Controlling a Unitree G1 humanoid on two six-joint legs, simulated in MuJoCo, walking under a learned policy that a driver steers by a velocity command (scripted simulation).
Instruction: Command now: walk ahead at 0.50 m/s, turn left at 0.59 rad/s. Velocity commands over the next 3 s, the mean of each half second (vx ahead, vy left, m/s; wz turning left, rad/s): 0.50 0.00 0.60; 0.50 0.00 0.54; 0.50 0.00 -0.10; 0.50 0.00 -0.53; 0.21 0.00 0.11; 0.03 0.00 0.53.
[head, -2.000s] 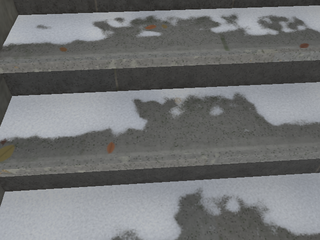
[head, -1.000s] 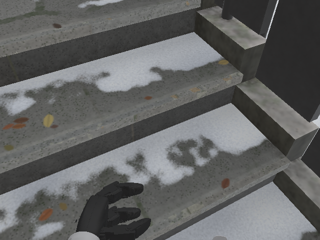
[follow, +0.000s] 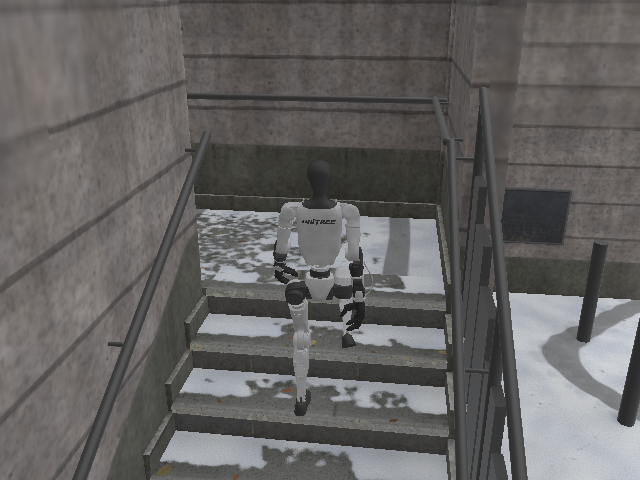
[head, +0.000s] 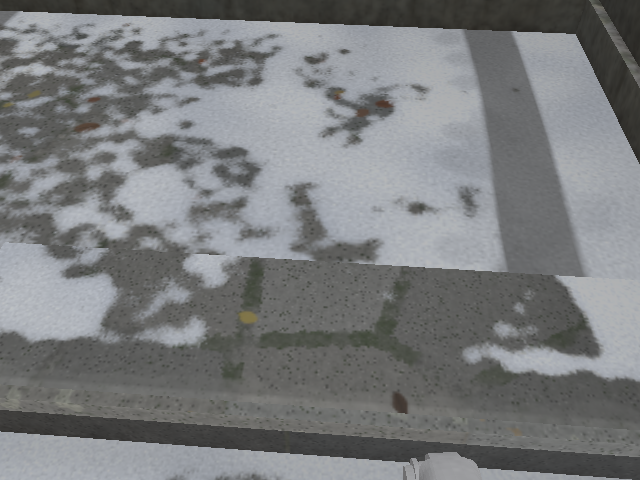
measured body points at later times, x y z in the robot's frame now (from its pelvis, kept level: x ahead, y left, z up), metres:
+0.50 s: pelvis +0.26 -0.07 +0.17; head +0.25 -0.07 +0.62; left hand +0.13 +0.11 +0.02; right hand +0.50 -0.21 +0.06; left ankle +0.33 +0.10 -0.35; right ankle +0.24 -0.15 -0.55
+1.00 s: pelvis +0.56 +0.10 +0.27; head +0.56 +0.08 +0.72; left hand +0.42 +0.32 +0.14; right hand +0.74 -0.07 +0.12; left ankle +0.57 +0.19 -0.38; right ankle +0.49 -0.09 -0.23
